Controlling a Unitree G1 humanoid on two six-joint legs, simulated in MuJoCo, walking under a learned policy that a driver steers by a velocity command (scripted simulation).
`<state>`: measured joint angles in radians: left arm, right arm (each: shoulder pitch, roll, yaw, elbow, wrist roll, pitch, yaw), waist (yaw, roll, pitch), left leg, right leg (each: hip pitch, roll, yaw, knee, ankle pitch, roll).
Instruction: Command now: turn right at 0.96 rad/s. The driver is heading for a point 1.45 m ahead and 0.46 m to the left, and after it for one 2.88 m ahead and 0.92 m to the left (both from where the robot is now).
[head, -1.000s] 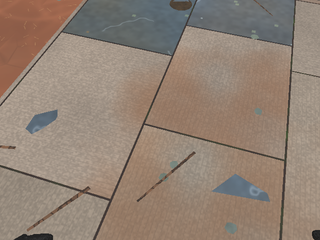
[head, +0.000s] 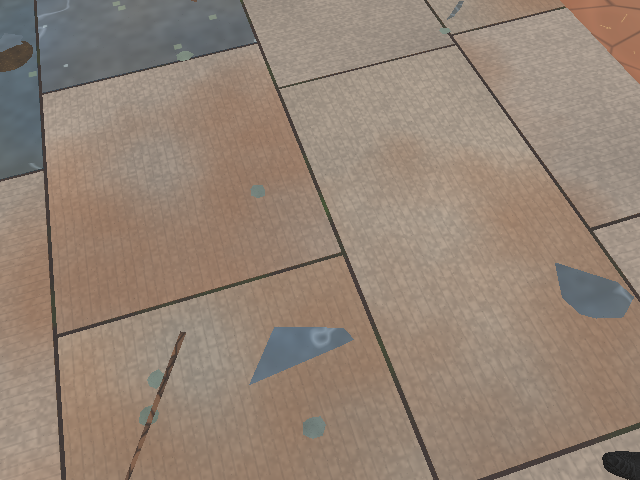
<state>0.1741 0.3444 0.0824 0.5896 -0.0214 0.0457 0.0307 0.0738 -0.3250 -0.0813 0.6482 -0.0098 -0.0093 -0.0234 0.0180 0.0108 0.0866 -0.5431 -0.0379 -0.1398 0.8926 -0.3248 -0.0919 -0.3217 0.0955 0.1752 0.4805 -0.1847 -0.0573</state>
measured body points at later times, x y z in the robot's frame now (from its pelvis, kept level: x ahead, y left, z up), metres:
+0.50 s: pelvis +0.04 +0.03 -0.01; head +0.08 +0.03 +0.44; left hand +0.19 +0.31 -0.10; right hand +0.21 -0.26 -0.10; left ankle +0.08 +0.15 -0.74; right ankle +0.03 -0.09 -0.74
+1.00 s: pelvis +0.23 +0.19 -0.05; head +0.27 +0.21 +0.40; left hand +0.05 +0.41 -0.17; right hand +0.57 +0.09 -0.11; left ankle +0.28 +0.28 -0.74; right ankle +0.06 -0.08 -0.67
